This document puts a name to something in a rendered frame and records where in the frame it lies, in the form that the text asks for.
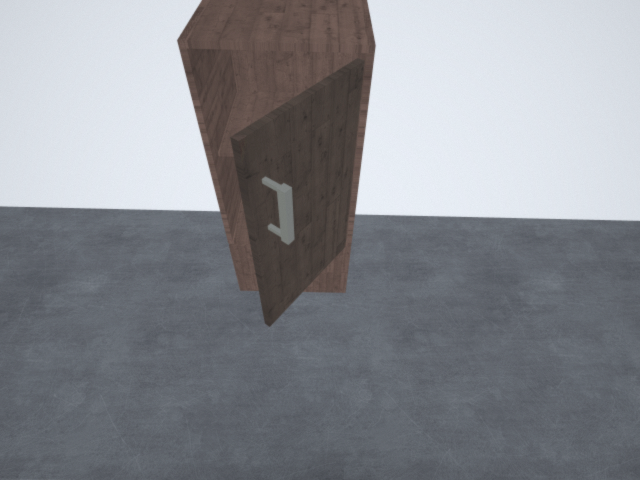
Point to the cupboard door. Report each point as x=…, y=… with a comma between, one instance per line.
x=308, y=143

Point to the handle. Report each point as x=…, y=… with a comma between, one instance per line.
x=285, y=206

